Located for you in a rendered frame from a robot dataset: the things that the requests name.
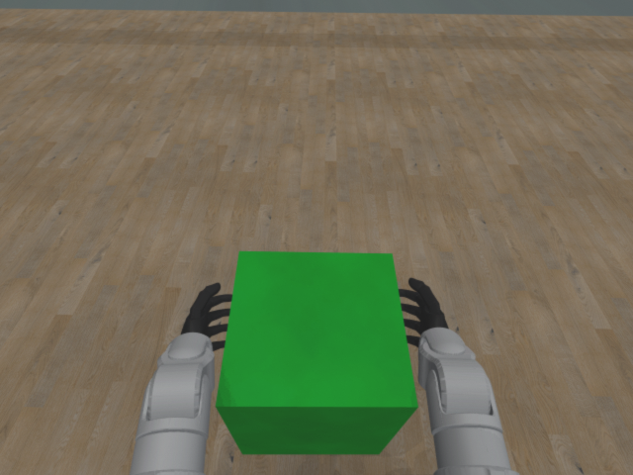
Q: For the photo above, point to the left robot forearm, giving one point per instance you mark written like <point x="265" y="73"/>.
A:
<point x="173" y="425"/>

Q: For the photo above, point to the right robot hand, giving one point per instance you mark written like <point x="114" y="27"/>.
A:
<point x="428" y="311"/>

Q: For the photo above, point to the carton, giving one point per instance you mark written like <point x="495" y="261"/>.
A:
<point x="316" y="358"/>

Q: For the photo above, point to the left robot hand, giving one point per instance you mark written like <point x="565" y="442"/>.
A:
<point x="200" y="316"/>

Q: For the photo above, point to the right robot forearm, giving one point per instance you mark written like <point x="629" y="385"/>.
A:
<point x="462" y="407"/>

